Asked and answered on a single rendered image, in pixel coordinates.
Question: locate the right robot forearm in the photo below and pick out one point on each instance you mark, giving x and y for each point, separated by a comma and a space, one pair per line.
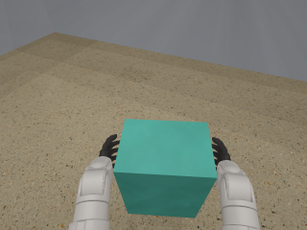
239, 210

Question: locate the left robot hand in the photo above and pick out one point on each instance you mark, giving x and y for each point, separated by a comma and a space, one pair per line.
107, 148

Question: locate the right robot hand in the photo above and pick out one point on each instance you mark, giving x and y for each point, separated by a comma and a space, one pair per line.
222, 153

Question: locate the left robot forearm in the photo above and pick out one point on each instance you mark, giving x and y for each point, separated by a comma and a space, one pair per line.
93, 196

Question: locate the carton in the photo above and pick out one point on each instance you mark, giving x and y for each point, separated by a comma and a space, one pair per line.
165, 168

